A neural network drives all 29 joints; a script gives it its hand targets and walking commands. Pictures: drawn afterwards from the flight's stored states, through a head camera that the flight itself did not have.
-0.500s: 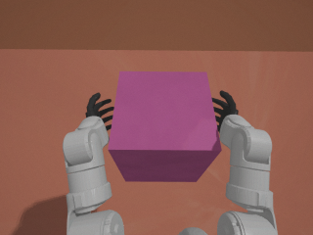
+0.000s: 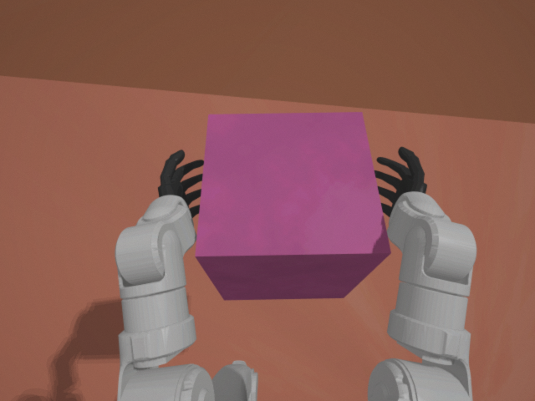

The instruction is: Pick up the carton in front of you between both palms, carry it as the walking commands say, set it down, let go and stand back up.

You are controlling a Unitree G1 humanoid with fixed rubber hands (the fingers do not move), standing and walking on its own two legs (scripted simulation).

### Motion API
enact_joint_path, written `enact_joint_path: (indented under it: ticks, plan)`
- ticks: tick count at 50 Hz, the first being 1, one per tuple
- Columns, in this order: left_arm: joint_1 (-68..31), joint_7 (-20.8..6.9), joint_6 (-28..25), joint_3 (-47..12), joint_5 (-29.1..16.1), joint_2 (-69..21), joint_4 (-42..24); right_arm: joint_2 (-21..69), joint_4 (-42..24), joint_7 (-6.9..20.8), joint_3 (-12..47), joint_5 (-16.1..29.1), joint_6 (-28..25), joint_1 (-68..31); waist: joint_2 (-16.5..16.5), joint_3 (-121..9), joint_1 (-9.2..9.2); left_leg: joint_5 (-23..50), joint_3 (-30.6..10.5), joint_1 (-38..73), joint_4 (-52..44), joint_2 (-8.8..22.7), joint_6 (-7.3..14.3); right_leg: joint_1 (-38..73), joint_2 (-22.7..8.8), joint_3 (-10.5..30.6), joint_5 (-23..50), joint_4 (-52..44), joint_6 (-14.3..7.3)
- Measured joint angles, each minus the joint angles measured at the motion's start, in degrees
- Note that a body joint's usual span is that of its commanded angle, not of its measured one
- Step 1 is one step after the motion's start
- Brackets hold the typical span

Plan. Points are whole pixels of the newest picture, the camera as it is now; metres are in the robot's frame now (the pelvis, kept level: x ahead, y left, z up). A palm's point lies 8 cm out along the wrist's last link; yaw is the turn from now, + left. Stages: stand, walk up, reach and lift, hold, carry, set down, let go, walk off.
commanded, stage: carry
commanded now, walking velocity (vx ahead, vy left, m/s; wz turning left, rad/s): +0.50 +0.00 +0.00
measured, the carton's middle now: (284, 217) +0.37 +0.03 +0.05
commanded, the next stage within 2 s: none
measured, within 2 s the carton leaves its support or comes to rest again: neither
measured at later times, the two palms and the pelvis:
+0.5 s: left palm (208, 62) +0.66 +0.18 +0.15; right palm (376, 61) +0.64 -0.12 +0.16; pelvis +0.30 +0.04 +0.02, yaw -1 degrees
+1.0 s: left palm out of the picture +0.94 +0.18 +0.19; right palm out of the picture +0.95 -0.13 +0.18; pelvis +0.60 +0.02 +0.04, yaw -1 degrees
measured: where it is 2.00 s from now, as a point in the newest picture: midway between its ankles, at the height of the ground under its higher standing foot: (291, 169)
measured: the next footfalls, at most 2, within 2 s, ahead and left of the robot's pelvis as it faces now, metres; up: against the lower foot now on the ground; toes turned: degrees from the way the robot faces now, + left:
left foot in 0.18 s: +0.29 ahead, +0.12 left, +0.02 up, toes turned +5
right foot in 0.62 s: +0.56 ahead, -0.08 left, +0.04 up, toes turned -6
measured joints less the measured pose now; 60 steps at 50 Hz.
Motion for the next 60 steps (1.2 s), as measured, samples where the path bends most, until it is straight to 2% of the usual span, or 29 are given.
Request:
enact_joint_path:
  ticks: [5,8,9,10,11,14,16,18,24,27,30,32,35,36,38,41,44,47,50,52,53,55,57,58,60]
  plan:
    - [-0.92,0.22,0.23,-1.55,0.14,0.45,-2.36,-2.02,-2.57,-0.24,2.19,0.47,-0.46,0.57,-0.42,-2.14,-1.04,4.93,1.60,0.05,-16.46,0.74,-0.22,6.73,-0.43,1.28,-3.67,-3.42,1.63]
    - [-1.36,0.36,1.61,-2.07,0.89,0.72,-1.85,-3.14,-1.65,-0.23,2.74,0.78,0.64,0.27,-1.67,-4.66,-2.21,7.35,4.38,4.54,-26.49,-0.53,0.48,10.42,-1.63,1.89,-7.93,-2.68,3.07]
    - [-1.43,0.36,2.22,-1.83,1.18,1.01,-1.53,-3.34,-0.33,-0.21,2.95,0.80,1.02,-0.49,-1.85,-5.38,-2.86,7.65,5.43,7.14,-29.68,-1.21,1.07,10.80,-2.15,1.82,-9.98,0.01,3.33]
    - [-1.47,0.42,2.71,-1.54,1.21,1.77,-1.04,-3.15,1.51,-0.19,3.19,0.74,0.95,-1.33,-2.79,-5.71,-4.06,6.81,6.31,8.09,-29.12,-2.03,1.44,9.48,-3.46,1.83,-11.61,5.64,3.40]
    - [-1.33,0.49,3.06,-1.11,1.18,2.58,-0.33,-2.85,3.39,-0.23,3.48,0.71,0.94,-2.14,-3.18,-5.63,-5.49,5.24,6.68,8.47,-27.39,-2.57,1.66,6.75,-3.70,3.01,-10.25,14.01,3.60]
    - [-0.87,0.76,3.63,0.76,1.94,3.03,2.74,-1.91,6.80,0.10,3.50,1.26,2.10,-2.37,-1.64,-4.82,-8.70,2.58,5.74,11.48,-27.61,-3.03,1.91,-4.20,-0.69,5.49,-9.22,38.94,2.66]
    - [-0.85,0.66,3.57,2.60,3.11,1.75,3.73,-1.40,6.82,1.07,3.18,2.54,2.49,-1.04,-1.22,-4.14,-9.49,2.33,5.26,14.55,-30.45,-3.25,1.82,-10.51,-0.41,5.07,-6.49,44.52,2.28]
    - [-0.99,0.47,3.05,4.12,3.84,0.51,3.20,-0.91,5.88,1.31,2.96,3.26,1.96,-0.16,-1.36,-3.19,-9.67,1.90,5.03,17.64,-33.13,-3.39,1.84,-15.33,-1.21,4.47,-4.26,43.17,2.12]
    - [-0.31,0.13,0.29,2.97,3.51,0.77,-0.05,-0.47,2.42,1.48,3.43,3.33,-0.28,-0.23,-1.85,-2.10,-8.77,-1.25,3.85,26.14,-38.29,-3.40,1.00,-22.88,-3.46,3.58,1.35,29.83,2.11]
    - [0.11,0.24,0.48,1.92,2.64,2.12,-1.57,-0.42,1.14,1.04,4.48,3.08,-0.22,-0.39,-1.63,-3.20,-7.89,-4.04,3.39,30.36,-39.77,-2.97,-0.10,-22.01,-3.72,2.31,4.43,20.00,1.96]
    - [-0.68,0.42,1.26,1.15,2.07,3.28,-1.00,-0.77,0.64,0.27,5.21,2.09,0.57,-0.52,-0.72,-4.80,-6.66,-8.46,2.95,33.69,-38.21,-1.71,-1.37,-17.57,-2.45,-0.55,6.26,9.84,1.24]
    - [-2.51,0.50,1.35,0.34,1.98,3.06,1.64,-2.23,0.99,-0.32,4.89,1.25,1.04,-0.44,0.47,-4.96,-4.90,-10.06,2.76,31.52,-27.70,0.39,-1.58,-14.81,-1.06,-2.14,7.10,8.89,0.02]
    - [-3.51,0.38,2.37,-0.91,1.63,1.54,4.65,-4.34,3.09,-0.78,3.36,0.87,1.19,0.57,-0.09,-4.07,-1.36,-8.89,-1.77,19.89,0.20,-2.09,-0.61,-12.56,-0.43,-2.14,2.16,10.81,-0.61]
    - [-2.87,0.17,2.78,-0.95,1.36,1.05,4.68,-4.19,3.72,-0.71,2.59,0.97,1.33,0.77,-0.32,-3.71,-0.56,-8.60,-2.08,16.16,6.23,-2.79,-0.15,-11.12,-0.18,-1.75,1.70,9.59,-0.42]
    - [-1.24,0.24,2.79,-0.49,1.31,0.53,4.05,-2.70,4.17,-0.36,0.99,1.05,1.62,0.59,-0.41,-2.72,-0.05,-6.52,-1.69,10.05,10.23,-2.84,0.21,-7.89,0.08,-1.19,1.61,6.61,-0.13]
    - [0.11,-0.09,1.59,0.29,0.76,0.09,2.48,-0.69,3.16,0.11,-0.57,0.58,1.15,-0.01,-0.12,-1.61,-0.14,-3.53,-0.40,3.42,5.48,-1.42,0.24,-3.62,0.00,-0.55,0.76,3.08,-0.08]
    - [0.19,-0.20,0.42,0.00,0.51,-0.02,0.93,-0.65,1.50,0.27,-0.11,0.15,-0.04,0.09,0.19,-1.33,-0.26,-0.57,0.42,-0.02,-3.31,0.07,0.04,0.47,-0.08,0.15,-0.71,0.42,0.49]
    - [-0.26,-0.11,0.31,-0.81,0.47,0.23,-0.44,-1.55,-0.11,0.09,1.17,0.35,-0.59,0.66,-0.21,-2.28,-0.69,3.14,1.05,0.20,-14.15,0.74,-0.12,4.59,-0.40,0.85,-2.89,-1.59,1.52]
    - [-1.00,0.00,1.07,-1.51,0.60,0.72,-0.83,-2.64,-0.67,-0.08,2.11,0.98,-0.06,0.72,-1.46,-4.25,-1.65,6.42,3.19,3.71,-24.47,0.13,0.28,8.35,-1.42,1.48,-6.46,-1.82,2.89]
    - [-1.57,0.14,1.93,-1.35,1.13,1.69,-0.56,-3.02,1.02,-0.20,2.83,1.22,0.42,-0.65,-2.47,-5.56,-3.02,8.05,5.16,8.00,-30.00,-1.33,1.21,9.08,-2.88,1.78,-10.47,2.85,3.60]
    - [-1.72,0.32,2.08,-1.09,1.46,2.74,-0.07,-2.80,2.51,-0.31,3.41,1.27,0.36,-1.60,-3.23,-5.72,-4.25,7.42,5.89,8.44,-28.45,-1.97,1.36,7.27,-4.11,2.09,-10.55,9.00,3.54]
    - [-1.50,0.76,2.28,-0.29,2.01,4.42,1.73,-1.90,5.21,-0.47,4.15,1.08,0.87,-2.84,-2.72,-5.41,-7.03,3.86,5.93,9.66,-26.20,-2.48,1.44,0.81,-2.84,4.87,-9.53,26.40,3.47]
    - [-1.37,0.94,2.87,1.12,2.20,4.06,3.65,-1.33,6.41,-0.14,4.07,1.40,1.81,-2.07,-1.73,-5.17,-8.79,2.30,5.15,12.12,-27.72,-2.69,1.37,-6.27,-0.96,5.67,-9.13,39.71,2.71]
    - [-1.48,0.85,3.14,1.93,2.47,3.33,4.32,-1.20,6.44,0.24,3.80,1.84,2.14,-1.32,-1.53,-4.99,-9.25,2.19,4.83,13.56,-29.06,-2.77,1.16,-9.44,-0.63,5.47,-8.08,42.90,2.51]
    - [-1.71,0.51,3.23,3.52,3.04,1.71,4.55,-0.99,5.68,0.81,3.28,2.83,2.32,-0.07,-1.63,-4.29,-9.68,1.80,4.45,16.64,-31.78,-2.92,1.25,-14.51,-1.08,4.76,-5.64,43.26,2.39]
